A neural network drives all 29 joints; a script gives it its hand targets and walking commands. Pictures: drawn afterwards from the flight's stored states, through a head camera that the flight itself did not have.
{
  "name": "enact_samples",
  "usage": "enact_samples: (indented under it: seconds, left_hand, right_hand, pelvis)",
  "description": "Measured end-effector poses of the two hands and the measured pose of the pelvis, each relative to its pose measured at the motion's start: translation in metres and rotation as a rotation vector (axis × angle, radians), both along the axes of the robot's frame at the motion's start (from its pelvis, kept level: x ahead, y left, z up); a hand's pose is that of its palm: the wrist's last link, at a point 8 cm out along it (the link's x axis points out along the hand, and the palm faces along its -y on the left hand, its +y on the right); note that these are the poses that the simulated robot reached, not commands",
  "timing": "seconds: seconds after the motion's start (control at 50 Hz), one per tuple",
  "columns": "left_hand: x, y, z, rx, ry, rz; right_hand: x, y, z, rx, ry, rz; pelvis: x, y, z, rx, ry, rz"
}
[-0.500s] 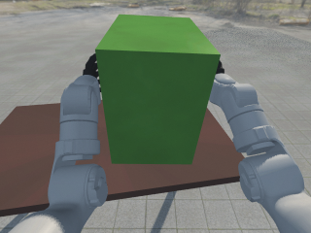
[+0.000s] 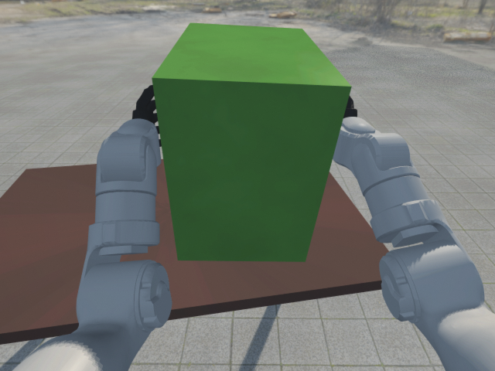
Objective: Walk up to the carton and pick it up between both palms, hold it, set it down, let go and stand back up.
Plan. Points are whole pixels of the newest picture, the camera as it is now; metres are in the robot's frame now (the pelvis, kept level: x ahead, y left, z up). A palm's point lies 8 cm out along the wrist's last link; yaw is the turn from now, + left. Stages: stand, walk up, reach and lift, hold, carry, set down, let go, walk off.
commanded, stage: hold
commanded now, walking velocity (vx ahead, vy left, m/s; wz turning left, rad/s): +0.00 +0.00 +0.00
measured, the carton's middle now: (244, 135) +0.41 +0.01 +0.26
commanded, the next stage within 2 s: none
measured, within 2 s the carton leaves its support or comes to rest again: neither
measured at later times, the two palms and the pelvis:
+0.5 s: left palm (147, 131) +0.36 +0.15 +0.30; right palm (344, 129) +0.36 -0.15 +0.29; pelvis +0.00 +0.00 +0.00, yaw +0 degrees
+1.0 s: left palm (146, 131) +0.36 +0.15 +0.30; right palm (343, 130) +0.36 -0.14 +0.29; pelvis +0.00 +0.00 +0.00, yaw +0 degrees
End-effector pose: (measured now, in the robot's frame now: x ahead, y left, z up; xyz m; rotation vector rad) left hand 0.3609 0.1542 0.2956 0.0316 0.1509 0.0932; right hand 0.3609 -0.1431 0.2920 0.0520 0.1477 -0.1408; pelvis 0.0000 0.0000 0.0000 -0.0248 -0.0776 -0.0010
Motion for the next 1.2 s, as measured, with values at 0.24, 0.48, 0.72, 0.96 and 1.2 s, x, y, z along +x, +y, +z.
enact_samples:
  seconds: [0.24, 0.48, 0.72, 0.96, 1.2]
  left_hand:
    - [0.0004, 0.0003, 0.0023, 0.006, 0.000, 0.001]
    - [0.0020, -0.0021, 0.0013, 0.008, 0.002, 0.001]
    - [0.0008, -0.0028, 0.0004, 0.002, 0.000, 0.003]
    - [0.0001, -0.0011, 0.0016, 0.000, -0.001, 0.002]
    - [0.0012, -0.0008, 0.0023, 0.004, -0.001, 0.001]
  right_hand:
    - [0.0007, 0.0004, 0.0020, 0.009, 0.002, 0.000]
    - [0.0020, -0.0020, -0.0002, 0.001, 0.005, 0.001]
    - [0.0009, -0.0027, -0.0018, 0.002, 0.004, 0.002]
    - [0.0000, -0.0010, -0.0003, 0.006, 0.004, 0.001]
    - [0.0008, -0.0007, 0.0013, 0.008, 0.006, -0.001]
  pelvis:
    - [-0.0011, 0.0008, -0.0001, -0.001, 0.007, -0.001]
    - [0.0006, 0.0000, 0.0001, -0.001, 0.004, 0.001]
    - [0.0010, -0.0008, 0.0000, 0.000, -0.001, 0.000]
    - [-0.0001, -0.0003, 0.0000, 0.000, 0.001, 0.000]
    - [-0.0007, 0.0008, 0.0000, -0.001, 0.005, 0.000]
